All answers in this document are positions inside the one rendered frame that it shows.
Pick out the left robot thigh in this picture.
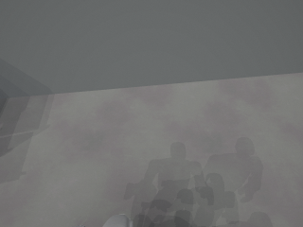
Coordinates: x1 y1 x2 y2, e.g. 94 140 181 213
102 215 134 227

